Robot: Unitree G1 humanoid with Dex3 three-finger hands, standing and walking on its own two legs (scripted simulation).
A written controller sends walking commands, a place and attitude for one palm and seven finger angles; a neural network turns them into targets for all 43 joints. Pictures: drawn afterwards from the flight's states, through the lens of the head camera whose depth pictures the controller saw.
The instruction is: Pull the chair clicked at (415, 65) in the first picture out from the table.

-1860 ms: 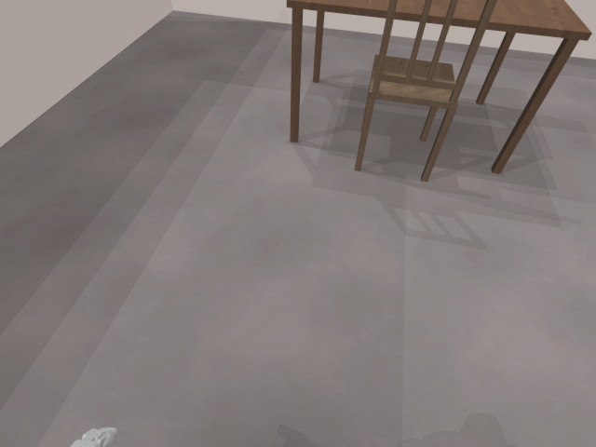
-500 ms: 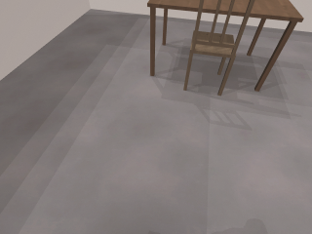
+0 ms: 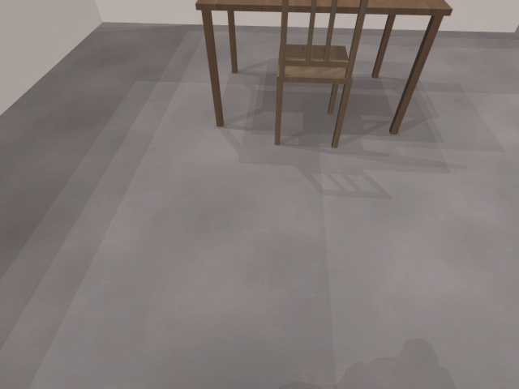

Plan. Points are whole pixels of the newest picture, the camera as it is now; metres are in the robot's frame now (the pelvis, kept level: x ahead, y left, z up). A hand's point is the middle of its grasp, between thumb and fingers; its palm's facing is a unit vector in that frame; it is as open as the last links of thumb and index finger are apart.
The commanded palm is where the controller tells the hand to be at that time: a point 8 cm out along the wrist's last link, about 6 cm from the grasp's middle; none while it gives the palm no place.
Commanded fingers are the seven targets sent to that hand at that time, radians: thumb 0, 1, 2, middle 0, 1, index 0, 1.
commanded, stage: walk to a spot facing it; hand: left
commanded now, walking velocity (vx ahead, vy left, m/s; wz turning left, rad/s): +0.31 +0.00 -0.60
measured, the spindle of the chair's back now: (311, 24) +1.57 -0.10 -0.07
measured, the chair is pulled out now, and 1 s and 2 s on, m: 0.00 0.00 0.00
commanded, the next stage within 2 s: none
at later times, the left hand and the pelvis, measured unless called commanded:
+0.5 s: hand out of the picture +0.12 +0.22 -0.18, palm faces -0.09 -0.98 -0.18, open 7.4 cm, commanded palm none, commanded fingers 0.00 0.90 0.90 -0.20 -0.30 -0.20 -0.30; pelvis +0.16 +0.03 -0.01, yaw -13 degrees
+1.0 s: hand (252, 209) +0.56 +0.07 -0.15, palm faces -0.56 -0.82 -0.14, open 7.4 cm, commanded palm none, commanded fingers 0.00 0.90 0.90 -0.20 -0.30 -0.20 -0.30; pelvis +0.34 +0.00 +0.00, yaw -30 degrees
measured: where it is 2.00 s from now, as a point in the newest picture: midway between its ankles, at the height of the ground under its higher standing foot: (330, 276)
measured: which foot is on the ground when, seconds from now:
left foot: down 0.00-0.02, up 0.04-0.48, down 0.50-1.00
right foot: down 0.00-0.50, up 0.52-1.00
